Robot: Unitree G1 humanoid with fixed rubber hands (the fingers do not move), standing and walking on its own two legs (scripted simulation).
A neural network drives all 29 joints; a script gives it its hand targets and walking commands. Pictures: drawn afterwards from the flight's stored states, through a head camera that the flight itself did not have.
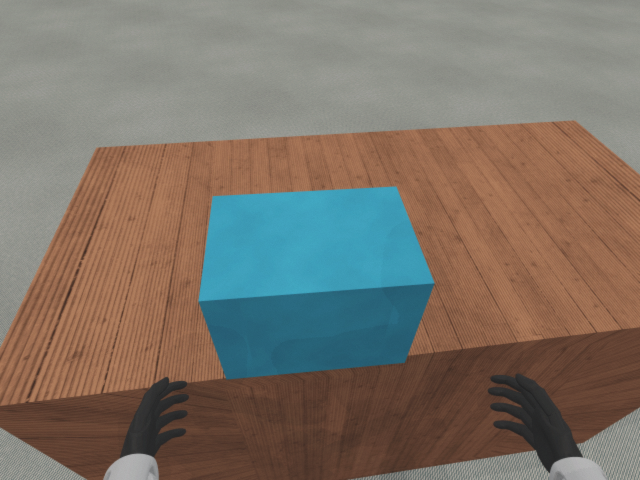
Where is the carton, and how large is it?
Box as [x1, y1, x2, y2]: [198, 187, 434, 379]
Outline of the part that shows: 396,187 213,196 198,301 226,379 404,362 434,283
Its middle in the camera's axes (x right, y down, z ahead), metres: -0.01 +0.06 +0.55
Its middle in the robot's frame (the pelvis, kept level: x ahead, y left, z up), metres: +0.39 +0.03 +0.04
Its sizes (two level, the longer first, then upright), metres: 0.262 0.178 0.192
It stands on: a pedestal, 0.72 m high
